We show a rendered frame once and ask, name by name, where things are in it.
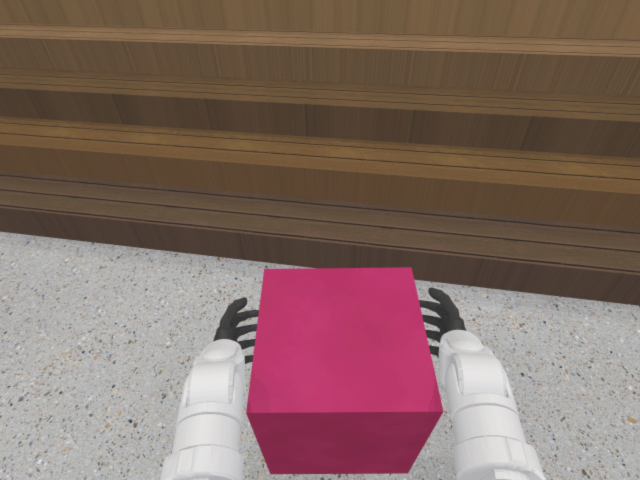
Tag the left robot hand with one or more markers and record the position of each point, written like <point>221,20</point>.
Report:
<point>229,321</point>

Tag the robot left forearm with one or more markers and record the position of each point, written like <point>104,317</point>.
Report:
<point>207,438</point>

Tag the carton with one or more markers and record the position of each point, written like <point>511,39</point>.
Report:
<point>342,378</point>

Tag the right robot hand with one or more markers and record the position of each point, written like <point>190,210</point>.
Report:
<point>450,319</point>

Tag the robot right forearm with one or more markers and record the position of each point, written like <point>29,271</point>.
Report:
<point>490,443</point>

